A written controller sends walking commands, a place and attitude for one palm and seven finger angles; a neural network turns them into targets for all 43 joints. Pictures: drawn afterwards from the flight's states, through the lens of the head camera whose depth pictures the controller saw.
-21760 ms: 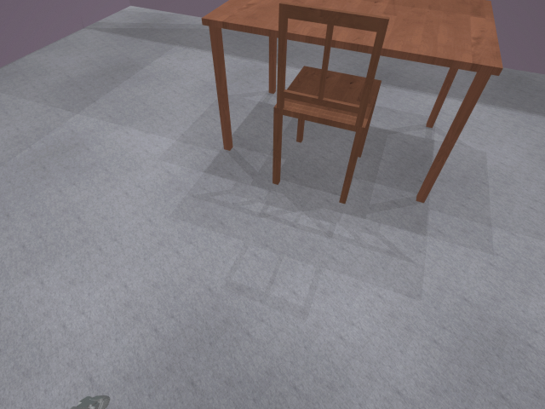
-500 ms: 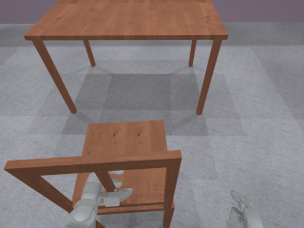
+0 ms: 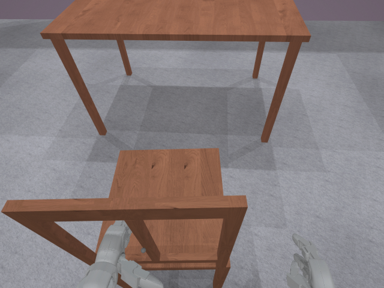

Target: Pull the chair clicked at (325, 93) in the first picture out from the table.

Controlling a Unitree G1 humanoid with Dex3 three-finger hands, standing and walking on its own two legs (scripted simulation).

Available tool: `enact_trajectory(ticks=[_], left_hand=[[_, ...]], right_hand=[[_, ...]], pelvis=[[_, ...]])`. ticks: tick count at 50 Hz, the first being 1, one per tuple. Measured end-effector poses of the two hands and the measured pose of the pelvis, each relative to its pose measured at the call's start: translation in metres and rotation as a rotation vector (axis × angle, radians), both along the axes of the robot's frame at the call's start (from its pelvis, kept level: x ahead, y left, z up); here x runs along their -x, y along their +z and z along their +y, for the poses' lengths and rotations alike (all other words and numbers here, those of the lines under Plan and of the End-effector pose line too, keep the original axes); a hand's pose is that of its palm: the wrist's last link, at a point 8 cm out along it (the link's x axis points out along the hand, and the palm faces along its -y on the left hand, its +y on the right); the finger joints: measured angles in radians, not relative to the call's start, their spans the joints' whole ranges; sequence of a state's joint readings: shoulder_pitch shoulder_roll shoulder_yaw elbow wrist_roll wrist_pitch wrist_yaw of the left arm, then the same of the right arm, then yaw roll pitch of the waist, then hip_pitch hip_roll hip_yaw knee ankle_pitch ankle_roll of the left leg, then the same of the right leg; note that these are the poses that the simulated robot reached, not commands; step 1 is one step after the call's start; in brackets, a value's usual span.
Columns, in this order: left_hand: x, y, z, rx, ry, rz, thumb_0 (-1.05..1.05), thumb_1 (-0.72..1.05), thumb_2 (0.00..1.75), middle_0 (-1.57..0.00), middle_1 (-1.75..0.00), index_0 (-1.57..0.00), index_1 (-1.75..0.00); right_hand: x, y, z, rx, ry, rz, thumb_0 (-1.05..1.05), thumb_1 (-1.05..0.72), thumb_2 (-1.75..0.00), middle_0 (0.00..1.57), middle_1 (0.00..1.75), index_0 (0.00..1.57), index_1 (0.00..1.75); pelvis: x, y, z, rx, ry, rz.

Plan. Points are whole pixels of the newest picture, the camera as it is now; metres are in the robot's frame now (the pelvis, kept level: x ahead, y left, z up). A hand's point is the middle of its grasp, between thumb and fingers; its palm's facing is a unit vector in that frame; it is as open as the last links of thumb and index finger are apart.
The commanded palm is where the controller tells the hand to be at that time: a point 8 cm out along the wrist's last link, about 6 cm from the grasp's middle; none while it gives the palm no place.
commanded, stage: draw the fingers out of the gap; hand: left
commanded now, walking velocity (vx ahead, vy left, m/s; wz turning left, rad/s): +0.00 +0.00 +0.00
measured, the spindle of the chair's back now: (146, 240) +0.23 +0.11 -0.04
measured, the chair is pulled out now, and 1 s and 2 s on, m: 0.72 0.72 0.72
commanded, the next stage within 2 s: draw the hand back to the body in 0.84 s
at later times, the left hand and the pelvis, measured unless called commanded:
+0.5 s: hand (133, 287) +0.15 +0.12 -0.02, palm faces -0.05 -0.99 -0.13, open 17.5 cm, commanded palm +0.12 +0.16 +0.00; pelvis +0.00 +0.01 -0.01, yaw +0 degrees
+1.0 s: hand out of the picture +0.08 +0.13 -0.01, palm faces +0.00 -0.99 -0.12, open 17.4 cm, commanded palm +0.05 +0.17 +0.01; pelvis +0.00 +0.01 -0.03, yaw +0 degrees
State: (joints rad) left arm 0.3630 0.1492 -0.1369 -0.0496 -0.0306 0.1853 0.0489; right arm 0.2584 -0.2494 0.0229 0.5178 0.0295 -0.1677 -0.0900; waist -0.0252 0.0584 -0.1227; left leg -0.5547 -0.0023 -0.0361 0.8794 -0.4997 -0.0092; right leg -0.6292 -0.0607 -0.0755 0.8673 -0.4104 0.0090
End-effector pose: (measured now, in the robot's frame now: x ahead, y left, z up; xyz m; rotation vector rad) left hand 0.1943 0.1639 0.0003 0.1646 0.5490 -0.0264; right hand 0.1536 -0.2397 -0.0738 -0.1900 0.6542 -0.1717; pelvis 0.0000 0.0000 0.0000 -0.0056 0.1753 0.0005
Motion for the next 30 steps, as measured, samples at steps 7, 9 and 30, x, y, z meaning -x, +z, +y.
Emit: enact_trajectory(ticks=[7, 9, 30], left_hand=[[0.002, -0.001, -0.002, 0.01, -0.006, 0.008, -0.01, -0.53, 0.21, -0.02, -0.04, -0.02, -0.04], [0.007, -0.001, 0.0, 0.008, 0.002, 0.019, -0.01, -0.53, 0.21, -0.01, -0.03, -0.01, -0.03], [0.074, 0.003, 0.005, 0.021, 0.024, 0.043, -0.01, -0.53, 0.21, 0.0, 0.0, 0.0, 0.0]], right_hand=[[0.0, -0.001, 0.002, 0.006, -0.015, 0.005, 0.02, -0.9, -0.9, 0.2, 0.3, 0.21, 0.3], [-0.001, 0.0, 0.003, 0.004, -0.022, 0.004, 0.02, -0.9, -0.9, 0.2, 0.3, 0.21, 0.3], [-0.025, 0.004, 0.023, -0.005, -0.002, -0.089, 0.02, -0.9, -0.9, 0.2, 0.3, 0.21, 0.3]], pelvis=[[-0.003, -0.002, 0.003, 0.001, -0.003, 0.013], [-0.004, -0.003, 0.004, 0.001, -0.005, 0.015], [-0.001, -0.016, 0.012, 0.015, 0.007, 0.033]])
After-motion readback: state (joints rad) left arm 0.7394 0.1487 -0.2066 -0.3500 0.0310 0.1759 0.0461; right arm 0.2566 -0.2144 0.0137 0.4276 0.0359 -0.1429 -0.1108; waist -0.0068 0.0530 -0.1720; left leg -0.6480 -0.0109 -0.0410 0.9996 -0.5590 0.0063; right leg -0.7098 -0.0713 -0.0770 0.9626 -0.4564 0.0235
